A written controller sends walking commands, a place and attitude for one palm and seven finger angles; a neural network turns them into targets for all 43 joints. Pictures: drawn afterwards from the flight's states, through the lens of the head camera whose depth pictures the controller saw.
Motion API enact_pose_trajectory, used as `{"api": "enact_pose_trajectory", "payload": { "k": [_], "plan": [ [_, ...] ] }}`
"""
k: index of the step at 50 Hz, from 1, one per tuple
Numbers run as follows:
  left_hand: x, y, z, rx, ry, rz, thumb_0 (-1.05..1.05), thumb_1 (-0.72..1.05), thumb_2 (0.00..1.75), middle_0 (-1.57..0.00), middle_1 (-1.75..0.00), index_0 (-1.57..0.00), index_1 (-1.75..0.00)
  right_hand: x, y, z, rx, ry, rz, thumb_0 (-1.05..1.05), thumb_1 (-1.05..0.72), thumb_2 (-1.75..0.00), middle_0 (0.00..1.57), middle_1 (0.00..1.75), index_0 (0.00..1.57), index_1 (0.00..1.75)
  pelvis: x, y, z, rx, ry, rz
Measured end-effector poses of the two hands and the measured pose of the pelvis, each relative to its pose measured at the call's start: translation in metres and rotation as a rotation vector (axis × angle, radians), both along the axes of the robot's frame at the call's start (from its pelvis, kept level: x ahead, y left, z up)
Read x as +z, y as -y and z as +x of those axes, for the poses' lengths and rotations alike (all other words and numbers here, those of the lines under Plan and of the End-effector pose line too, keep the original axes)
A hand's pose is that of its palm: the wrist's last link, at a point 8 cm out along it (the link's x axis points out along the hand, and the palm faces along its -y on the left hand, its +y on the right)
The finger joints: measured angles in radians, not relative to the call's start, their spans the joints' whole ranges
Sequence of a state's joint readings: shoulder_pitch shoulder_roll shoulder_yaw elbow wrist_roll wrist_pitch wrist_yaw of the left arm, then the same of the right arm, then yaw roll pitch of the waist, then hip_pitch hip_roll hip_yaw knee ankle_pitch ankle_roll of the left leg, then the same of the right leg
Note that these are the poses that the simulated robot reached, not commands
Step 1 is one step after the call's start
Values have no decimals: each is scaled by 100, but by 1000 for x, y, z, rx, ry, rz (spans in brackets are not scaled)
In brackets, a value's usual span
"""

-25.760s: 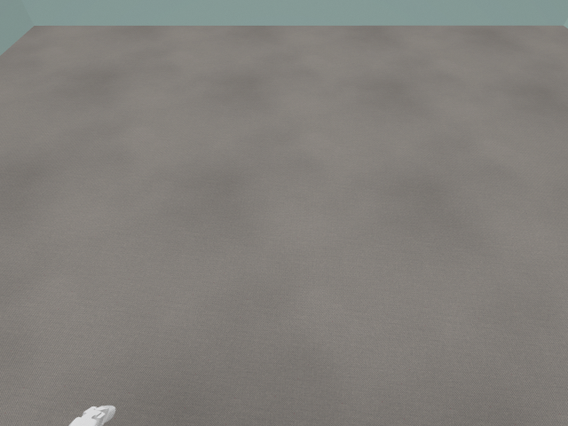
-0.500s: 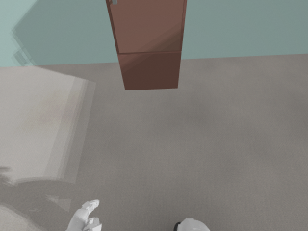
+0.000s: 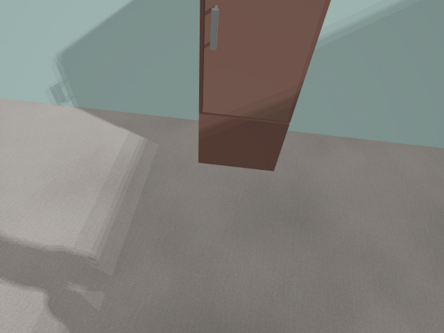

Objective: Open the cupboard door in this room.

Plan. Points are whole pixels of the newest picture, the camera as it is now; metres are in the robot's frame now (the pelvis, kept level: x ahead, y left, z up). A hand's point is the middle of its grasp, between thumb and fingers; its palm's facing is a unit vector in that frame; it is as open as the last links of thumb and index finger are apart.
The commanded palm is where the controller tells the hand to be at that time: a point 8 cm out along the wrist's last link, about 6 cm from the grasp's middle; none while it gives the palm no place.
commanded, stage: stand and wait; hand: left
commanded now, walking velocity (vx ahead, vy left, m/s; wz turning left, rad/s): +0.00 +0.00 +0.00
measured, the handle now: (214, 27) +1.13 +0.14 +0.06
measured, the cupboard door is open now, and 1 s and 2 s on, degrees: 0 0 0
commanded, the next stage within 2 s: look at it before walking up in 0.62 s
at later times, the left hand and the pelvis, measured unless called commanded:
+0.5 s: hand out of the picture +0.04 +0.14 -0.17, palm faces +0.02 -0.98 -0.19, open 7.4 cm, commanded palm none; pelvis +0.04 -0.02 +0.00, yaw +0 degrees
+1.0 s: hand out of the picture +0.03 +0.12 -0.18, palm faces +0.04 -0.99 -0.15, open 7.4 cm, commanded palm none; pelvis +0.05 -0.03 +0.00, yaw +0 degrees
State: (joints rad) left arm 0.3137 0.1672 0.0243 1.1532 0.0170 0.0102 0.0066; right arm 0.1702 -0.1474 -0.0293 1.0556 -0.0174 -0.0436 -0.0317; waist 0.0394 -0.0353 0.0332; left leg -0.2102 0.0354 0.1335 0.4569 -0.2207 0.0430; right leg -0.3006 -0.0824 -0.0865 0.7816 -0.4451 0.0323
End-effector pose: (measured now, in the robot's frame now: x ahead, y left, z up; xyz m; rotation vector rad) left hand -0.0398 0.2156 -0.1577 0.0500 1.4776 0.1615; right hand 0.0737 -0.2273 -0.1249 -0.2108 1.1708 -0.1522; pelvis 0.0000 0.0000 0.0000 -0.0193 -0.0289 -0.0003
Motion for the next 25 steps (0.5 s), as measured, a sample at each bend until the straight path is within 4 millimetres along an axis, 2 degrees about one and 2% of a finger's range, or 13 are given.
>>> {"api": "enact_pose_trajectory", "payload": {
  "k": [4, 10, 20, 25],
  "plan": [
    [4, 3, 20, -15, 20, 0, 1, 91, 90, -20, -30, -19, -29, -4, 0, 0, -17, -36, 5, -1, -95, -90, 20, 30, 20, 30, 1, -3, 9, 1, -8, 12],
    [3, 13, 49, -45, 59, 25, 1, 91, 90, -20, -30, -19, -30, -22, 6, -13, -61, -111, 36, -1, -95, -90, 20, 30, 20, 30, -5, 4, 23, -3, 3, 35],
    [12, 18, 71, -70, 58, 53, 2, 92, 90, -20, -30, -20, -30, -23, 4, -51, -95, -248, 81, 0, -92, -90, 20, 30, 20, 30, 1, 18, 40, -2, -11, 26],
    [13, 22, 75, -66, 56, 60, 1, 92, 90, -20, -30, -20, -30, -23, 0, -63, -103, -297, 100, 0, -91, -90, 20, 30, 20, 30, 2, 23, 44, 1, -12, 24]
  ]
}}
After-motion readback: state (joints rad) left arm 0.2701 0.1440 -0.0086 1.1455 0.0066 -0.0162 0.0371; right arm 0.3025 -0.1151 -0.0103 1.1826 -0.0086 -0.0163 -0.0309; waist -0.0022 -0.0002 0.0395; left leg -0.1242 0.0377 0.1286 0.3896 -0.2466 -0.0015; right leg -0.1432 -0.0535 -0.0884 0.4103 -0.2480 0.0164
